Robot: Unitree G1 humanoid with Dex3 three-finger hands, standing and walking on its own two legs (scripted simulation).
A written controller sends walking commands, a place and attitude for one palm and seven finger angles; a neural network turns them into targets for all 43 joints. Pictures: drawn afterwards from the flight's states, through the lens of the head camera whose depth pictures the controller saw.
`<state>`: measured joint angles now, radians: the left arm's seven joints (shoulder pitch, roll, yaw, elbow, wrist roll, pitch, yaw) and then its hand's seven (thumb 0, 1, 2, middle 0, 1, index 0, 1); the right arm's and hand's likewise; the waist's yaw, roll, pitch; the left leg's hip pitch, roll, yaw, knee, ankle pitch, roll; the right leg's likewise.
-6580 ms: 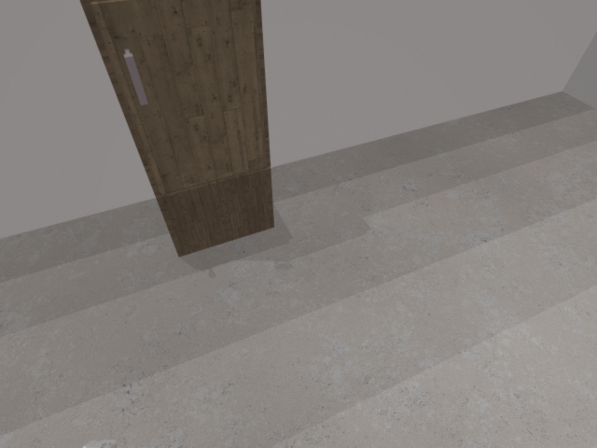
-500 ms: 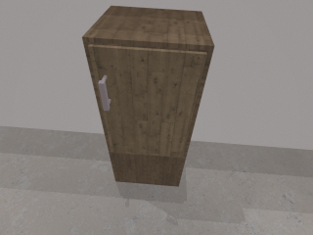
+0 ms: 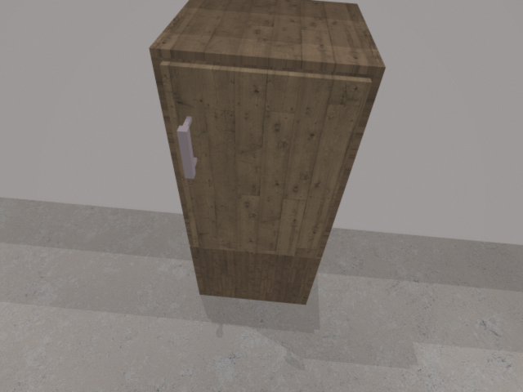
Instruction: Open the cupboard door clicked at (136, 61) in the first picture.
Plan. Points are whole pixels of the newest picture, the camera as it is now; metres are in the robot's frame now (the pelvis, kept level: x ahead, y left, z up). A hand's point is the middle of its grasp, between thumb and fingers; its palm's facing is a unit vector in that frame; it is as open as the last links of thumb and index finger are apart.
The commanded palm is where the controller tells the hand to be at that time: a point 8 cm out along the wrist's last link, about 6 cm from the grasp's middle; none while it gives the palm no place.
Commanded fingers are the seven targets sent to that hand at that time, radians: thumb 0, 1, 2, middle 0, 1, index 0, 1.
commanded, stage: come to a stop and stand still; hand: left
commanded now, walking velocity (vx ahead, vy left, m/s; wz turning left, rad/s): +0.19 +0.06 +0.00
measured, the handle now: (189, 148) +0.58 +0.21 +0.04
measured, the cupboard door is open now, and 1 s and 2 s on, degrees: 0 0 0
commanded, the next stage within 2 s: look again from close up in 1.60 s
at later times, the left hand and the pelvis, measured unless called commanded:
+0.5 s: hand out of the picture +0.14 +0.18 -0.17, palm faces +0.03 -0.98 -0.21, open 7.3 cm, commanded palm none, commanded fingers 0.00 0.90 0.90 -0.20 -0.30 -0.20 -0.30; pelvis +0.05 +0.01 +0.00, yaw +1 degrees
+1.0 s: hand out of the picture +0.02 +0.15 -0.15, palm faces +0.03 -0.97 -0.24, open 7.4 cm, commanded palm none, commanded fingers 0.00 0.90 0.90 -0.20 -0.30 -0.20 -0.30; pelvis +0.02 -0.03 +0.01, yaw +0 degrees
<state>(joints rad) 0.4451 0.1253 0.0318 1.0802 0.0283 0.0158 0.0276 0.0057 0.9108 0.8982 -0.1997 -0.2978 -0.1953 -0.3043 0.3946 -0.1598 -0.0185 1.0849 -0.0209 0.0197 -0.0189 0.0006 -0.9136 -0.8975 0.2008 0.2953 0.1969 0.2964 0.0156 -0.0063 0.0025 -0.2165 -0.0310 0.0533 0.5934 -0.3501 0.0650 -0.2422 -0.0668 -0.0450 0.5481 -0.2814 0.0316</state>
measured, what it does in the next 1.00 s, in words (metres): steps on the spot: right foot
